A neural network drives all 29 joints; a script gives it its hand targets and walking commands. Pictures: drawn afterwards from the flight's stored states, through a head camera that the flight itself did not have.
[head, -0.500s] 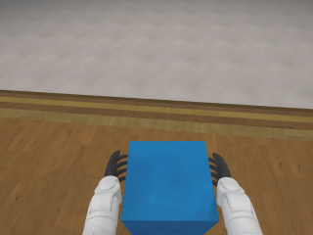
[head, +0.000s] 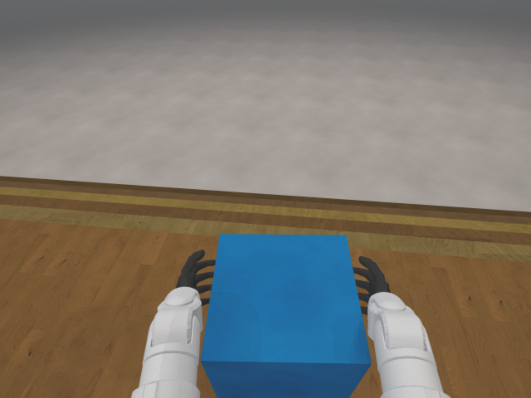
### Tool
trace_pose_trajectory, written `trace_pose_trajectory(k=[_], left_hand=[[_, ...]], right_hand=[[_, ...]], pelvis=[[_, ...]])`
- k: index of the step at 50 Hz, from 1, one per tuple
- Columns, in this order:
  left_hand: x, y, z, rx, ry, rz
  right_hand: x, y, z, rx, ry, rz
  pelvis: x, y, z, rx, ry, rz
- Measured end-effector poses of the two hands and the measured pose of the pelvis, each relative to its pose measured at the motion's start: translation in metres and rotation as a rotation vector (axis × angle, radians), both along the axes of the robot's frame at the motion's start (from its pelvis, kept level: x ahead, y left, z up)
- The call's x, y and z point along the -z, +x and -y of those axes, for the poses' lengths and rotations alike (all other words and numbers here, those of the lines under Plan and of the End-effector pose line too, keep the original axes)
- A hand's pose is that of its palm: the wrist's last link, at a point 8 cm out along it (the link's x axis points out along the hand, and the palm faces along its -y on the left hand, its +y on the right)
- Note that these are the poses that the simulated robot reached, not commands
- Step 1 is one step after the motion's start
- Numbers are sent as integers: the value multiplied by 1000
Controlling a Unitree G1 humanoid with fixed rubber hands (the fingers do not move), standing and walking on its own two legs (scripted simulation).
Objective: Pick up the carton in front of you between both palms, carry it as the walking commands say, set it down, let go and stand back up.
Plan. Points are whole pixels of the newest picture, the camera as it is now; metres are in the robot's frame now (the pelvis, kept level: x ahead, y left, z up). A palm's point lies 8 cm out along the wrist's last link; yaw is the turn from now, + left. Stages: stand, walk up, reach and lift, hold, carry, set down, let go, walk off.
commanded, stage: reach and lift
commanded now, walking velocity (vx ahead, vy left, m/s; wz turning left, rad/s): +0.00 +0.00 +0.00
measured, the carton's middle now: (281, 325) +0.29 +0.00 -0.05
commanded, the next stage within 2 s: hold in 0.66 s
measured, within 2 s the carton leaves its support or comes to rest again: neither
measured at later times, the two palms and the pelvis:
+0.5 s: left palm (187, 287) +0.31 +0.15 +0.04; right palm (378, 293) +0.30 -0.15 +0.03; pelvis +0.02 +0.00 +0.01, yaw +0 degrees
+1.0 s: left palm (182, 287) +0.30 +0.15 +0.06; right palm (381, 293) +0.29 -0.15 +0.05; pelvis +0.01 +0.00 +0.01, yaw +0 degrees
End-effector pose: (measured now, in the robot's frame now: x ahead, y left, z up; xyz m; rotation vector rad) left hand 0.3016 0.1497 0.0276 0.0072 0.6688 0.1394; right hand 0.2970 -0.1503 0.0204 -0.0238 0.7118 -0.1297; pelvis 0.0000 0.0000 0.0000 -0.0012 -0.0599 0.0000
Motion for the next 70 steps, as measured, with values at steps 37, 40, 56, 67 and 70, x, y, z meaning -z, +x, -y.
trace_pose_trajectory(k=[37, 40, 56, 67, 70], left_hand=[[-22, 5, -2, 16, 19, 19], [-29, 3, -3, 14, 18, 35], [-30, -5, -2, 2, 9, 16], [-32, -2, -2, 0, 6, 22], [-32, -1, -2, 2, 11, 20]], right_hand=[[-22, 4, -2, -9, -20, 20], [-29, 2, -3, -10, -20, 36], [-30, -4, -2, -7, -9, 18], [-32, 0, -1, -5, -5, 25], [-32, 1, -2, -7, -9, 24]], pelvis=[[-9, 23, -1, -2, -1, 27], [-10, 23, -1, -3, -1, 37], [-7, 8, 1, -3, 0, 62], [-7, 8, 2, -4, 0, 61], [-8, 10, 2, -4, -1, 60]])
